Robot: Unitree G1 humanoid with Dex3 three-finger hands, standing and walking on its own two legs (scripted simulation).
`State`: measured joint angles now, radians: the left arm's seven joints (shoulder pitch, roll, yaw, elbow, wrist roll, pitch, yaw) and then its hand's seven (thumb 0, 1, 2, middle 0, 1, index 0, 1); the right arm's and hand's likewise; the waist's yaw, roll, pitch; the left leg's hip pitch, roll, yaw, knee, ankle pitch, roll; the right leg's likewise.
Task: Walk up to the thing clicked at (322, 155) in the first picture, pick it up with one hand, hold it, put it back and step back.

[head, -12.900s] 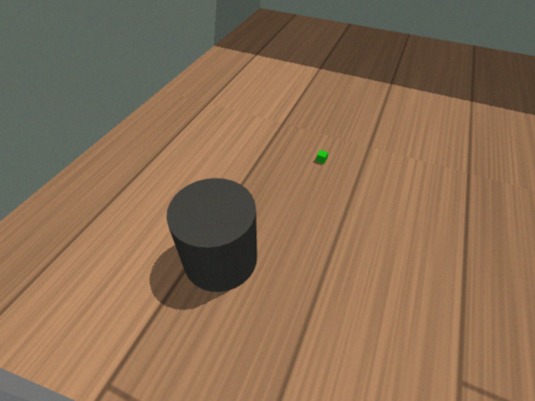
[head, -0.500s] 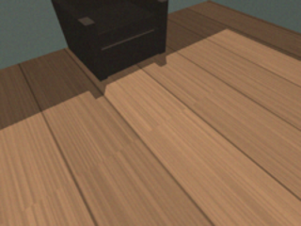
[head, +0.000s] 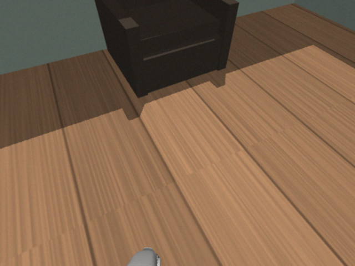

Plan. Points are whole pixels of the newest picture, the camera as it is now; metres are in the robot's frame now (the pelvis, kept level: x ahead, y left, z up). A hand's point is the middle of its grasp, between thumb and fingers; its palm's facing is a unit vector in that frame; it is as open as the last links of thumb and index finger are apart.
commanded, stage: walk up
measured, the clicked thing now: out of the picture -0.17 +1.08 -0.74
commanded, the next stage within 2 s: none
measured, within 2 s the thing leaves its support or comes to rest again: neither
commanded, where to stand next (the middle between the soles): +0.87 +0.03 m, yaw -3 degrees
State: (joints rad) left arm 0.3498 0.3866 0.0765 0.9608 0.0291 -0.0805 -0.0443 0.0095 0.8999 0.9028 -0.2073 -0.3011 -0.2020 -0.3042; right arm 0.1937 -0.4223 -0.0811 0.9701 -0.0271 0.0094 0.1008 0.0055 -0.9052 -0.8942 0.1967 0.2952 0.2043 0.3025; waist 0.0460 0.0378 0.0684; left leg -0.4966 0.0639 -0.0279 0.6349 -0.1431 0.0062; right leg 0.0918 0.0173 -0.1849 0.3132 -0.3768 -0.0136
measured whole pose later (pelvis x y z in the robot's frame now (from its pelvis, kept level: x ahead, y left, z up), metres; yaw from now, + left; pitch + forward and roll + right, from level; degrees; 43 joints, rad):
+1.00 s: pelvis +0.49 +0.01 -0.01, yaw -1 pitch -2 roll +0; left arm 0.38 0.44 0.06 0.89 0.02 -0.06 -0.04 0.01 0.90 0.90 -0.21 -0.30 -0.20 -0.30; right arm 0.23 -0.41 -0.08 0.86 -0.03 -0.06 0.08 0.01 -0.90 -0.89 0.20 0.30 0.21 0.30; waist 0.03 -0.04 0.07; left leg -0.40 0.04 0.08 0.66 -0.21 0.02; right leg -0.19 -0.08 -0.02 0.79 -0.47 -0.02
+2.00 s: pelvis +0.84 -0.03 -0.02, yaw +34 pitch -3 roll +1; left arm 0.23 0.41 0.06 0.80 0.01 0.07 -0.04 0.01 0.91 0.90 -0.20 -0.30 -0.19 -0.30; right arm 0.20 -0.39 -0.05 0.74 -0.01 0.02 0.00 0.00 -0.91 -0.89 0.20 0.30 0.20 0.30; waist 0.04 -0.10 0.18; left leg -0.42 -0.03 0.07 0.66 -0.18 0.07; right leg -0.28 -0.03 -0.12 1.06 -0.57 0.02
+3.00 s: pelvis +0.83 -0.09 +0.01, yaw +87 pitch -2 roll -1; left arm 0.28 0.45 0.06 0.81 0.03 0.04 -0.06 0.01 0.90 0.90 -0.20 -0.30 -0.20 -0.30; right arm 0.39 -0.39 -0.05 0.79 -0.01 0.00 0.01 0.01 -0.90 -0.89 0.20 0.30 0.21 0.30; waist 0.01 -0.11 0.04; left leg -0.22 -0.10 -0.14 0.51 -0.26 0.05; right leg -0.53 -0.08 0.01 0.96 -0.27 0.00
